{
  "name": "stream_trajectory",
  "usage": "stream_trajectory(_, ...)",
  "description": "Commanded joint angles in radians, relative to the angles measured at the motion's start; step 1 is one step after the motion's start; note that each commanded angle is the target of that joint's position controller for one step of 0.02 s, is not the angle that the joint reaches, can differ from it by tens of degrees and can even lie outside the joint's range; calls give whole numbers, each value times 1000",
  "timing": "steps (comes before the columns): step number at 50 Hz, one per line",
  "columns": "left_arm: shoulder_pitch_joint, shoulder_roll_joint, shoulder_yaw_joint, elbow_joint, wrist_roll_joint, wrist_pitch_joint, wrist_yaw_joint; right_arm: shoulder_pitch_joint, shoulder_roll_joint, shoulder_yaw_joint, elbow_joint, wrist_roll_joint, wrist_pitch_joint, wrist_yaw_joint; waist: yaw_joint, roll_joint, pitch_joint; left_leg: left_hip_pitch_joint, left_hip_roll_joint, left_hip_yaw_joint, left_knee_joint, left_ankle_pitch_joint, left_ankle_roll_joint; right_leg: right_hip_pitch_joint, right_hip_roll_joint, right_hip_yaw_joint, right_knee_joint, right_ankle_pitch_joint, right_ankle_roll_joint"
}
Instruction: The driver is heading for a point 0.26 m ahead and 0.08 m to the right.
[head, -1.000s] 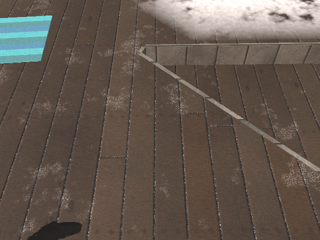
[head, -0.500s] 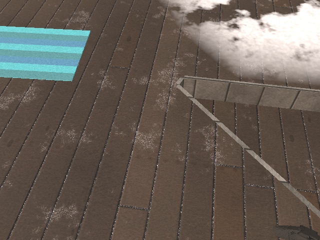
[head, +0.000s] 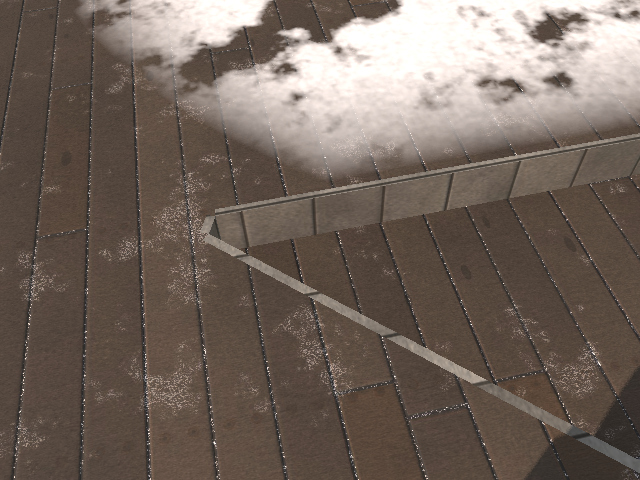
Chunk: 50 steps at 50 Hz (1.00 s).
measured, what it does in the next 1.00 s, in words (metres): walks ahead: left foot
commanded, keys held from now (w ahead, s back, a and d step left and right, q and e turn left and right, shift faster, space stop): e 0.10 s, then no key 0.90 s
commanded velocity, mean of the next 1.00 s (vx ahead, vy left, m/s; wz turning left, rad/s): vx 0.03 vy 0.00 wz -0.19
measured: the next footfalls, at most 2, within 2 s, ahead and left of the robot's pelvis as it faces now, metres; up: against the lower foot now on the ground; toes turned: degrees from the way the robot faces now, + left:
left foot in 0.40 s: +0.14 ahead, +0.16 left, +0.00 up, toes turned -6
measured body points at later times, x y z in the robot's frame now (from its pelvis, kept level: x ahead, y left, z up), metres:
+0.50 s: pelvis +0.10 +0.02 +0.01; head +0.12 +0.01 +0.46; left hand +0.31 +0.22 -0.08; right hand +0.14 -0.25 -0.12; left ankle +0.10 +0.16 -0.72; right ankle +0.11 -0.08 -0.72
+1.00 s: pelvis +0.13 +0.05 +0.01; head +0.15 +0.05 +0.46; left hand +0.29 +0.30 -0.10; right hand +0.28 -0.23 -0.08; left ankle +0.10 +0.16 -0.72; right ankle +0.11 -0.08 -0.72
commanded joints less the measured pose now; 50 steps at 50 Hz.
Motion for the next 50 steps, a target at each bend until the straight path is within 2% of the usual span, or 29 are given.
stream_trajectory(1,206,322,90,-38,16,-3,38,87,-42,5,-100,-65,-8,13,16,-288,-318,-493,-108,-133,747,-296,-62,663,-321,586,-63,771,-323)
stream_trajectory(2,201,255,72,-65,16,-7,26,57,-106,-4,-87,-34,-13,27,80,-144,-451,-526,-91,-344,834,-278,-40,653,-340,654,-142,526,-358)
stream_trajectory(3,130,215,61,-83,7,-14,22,-15,-131,-12,-106,-2,-11,29,72,-81,-340,-578,-57,-351,818,-191,-18,561,-300,560,-175,357,-308)
stream_trajectory(4,81,179,53,-82,-14,-13,27,-50,-124,-14,-105,-8,-6,19,52,-7,-241,-590,-20,-345,745,-113,-14,451,-245,481,-201,210,-242)
stream_trajectory(5,45,152,44,-88,-18,-6,36,-70,-132,-19,-103,-24,3,5,37,2,-184,-565,3,-346,669,-57,-15,346,-212,437,-223,120,-202)
stream_trajectory(7,20,142,37,-102,10,0,48,-42,-132,-24,-93,-27,21,0,6,-54,-173,-456,-3,-331,603,9,-19,223,-171,380,-249,111,-184)
stream_trajectory(8,91,68,7,-87,66,-64,34,139,-85,7,-80,-125,-7,19,-47,-149,-227,-348,28,-339,598,85,-32,159,-157,365,-329,-33,-181)
stream_trajectory(9,41,88,19,-106,57,-96,27,143,-92,1,-52,-118,-10,31,-40,-98,-152,-325,12,-300,562,102,-47,95,-129,335,-353,-113,-164)
stream_trajectory(10,2,133,31,-124,46,-116,22,122,-97,5,-55,-96,-8,41,-33,-66,-137,-307,3,-266,520,117,-61,58,-103,292,-353,-131,-145)
stream_trajectory(11,-3,151,39,-132,40,-127,15,105,-103,6,-59,-82,-4,49,-18,-50,-137,-303,10,-260,476,119,-71,74,-98,280,-346,-140,-136)
stream_trajectory(13,38,134,37,-134,25,-132,4,65,-96,15,-76,-75,2,54,15,-33,-141,-320,45,-289,356,95,-87,152,-133,324,-309,-180,-138)
stream_trajectory(15,70,110,29,-138,6,-127,-6,33,-84,24,-94,-73,-9,55,47,-36,-138,-339,65,-298,238,62,-87,224,-157,374,-257,-241,-148)
stream_trajectory(17,61,102,21,-144,-8,-117,-15,30,-89,25,-103,-63,-26,59,47,-35,-134,-300,54,-263,131,53,-79,221,-154,402,-218,-290,-147)
stream_trajectory(18,39,94,12,-145,-16,-109,-24,44,-89,26,-102,-50,-35,67,21,-13,-128,-247,45,-238,27,143,-65,194,-138,400,-190,-299,-137)
stream_trajectory(19,42,71,-1,-137,-17,-101,-36,31,-83,31,-110,-36,-45,78,9,4,-119,-194,42,-230,-65,258,-44,163,-115,407,-169,-275,-114)
stream_trajectory(20,43,46,-13,-130,-11,-94,-44,22,-77,36,-133,-26,-56,85,-6,-9,-140,-142,61,-248,-88,330,-11,146,-95,416,-142,-225,-82)
stream_trajectory(21,97,11,-25,-138,-13,-90,-45,1,-107,43,-168,-18,-74,91,22,54,-190,-117,158,-339,-99,472,101,158,-27,355,-93,-247,-10)
stream_trajectory(22,141,43,-12,-146,-3,-89,-36,-76,-149,38,-171,-20,-86,106,95,109,-157,-215,186,-405,-130,399,190,196,59,192,-63,-208,46)
stream_trajectory(23,104,92,0,-142,4,-77,-28,-89,-151,30,-159,-24,-84,119,87,73,-139,-297,139,-366,-142,270,146,282,51,157,-55,-141,59)
stream_trajectory(24,85,104,1,-148,-1,-70,-23,-88,-145,28,-164,-20,-83,125,75,52,-143,-303,104,-320,-129,253,98,304,41,174,-50,-85,49)
stream_trajectory(25,90,118,4,-137,-5,-67,-21,-85,-128,31,-169,-19,-82,126,60,48,-143,-267,85,-300,-108,263,73,280,33,183,-49,-39,39)
stream_trajectory(28,64,106,-1,-148,-6,-69,-20,-55,-130,27,-174,-20,-86,119,28,45,-144,-188,84,-286,-73,311,76,217,29,198,-45,45,25)
stream_trajectory(32,78,106,-1,-132,-6,-68,-10,-77,-110,32,-193,-17,-86,121,29,50,-150,-127,87,-285,-53,397,84,189,30,186,-38,77,49)
stream_trajectory(38,86,130,-1,-104,-3,-63,-3,-109,-123,24,-215,-22,-82,125,19,54,-159,-29,73,-272,-5,518,74,131,31,167,-37,85,67)
stream_trajectory(50,95,164,-15,-54,-6,-57,3,-136,-152,11,-214,-26,-81,126,29,49,-139,-28,47,-278,-18,471,61,146,18,153,-51,40,86)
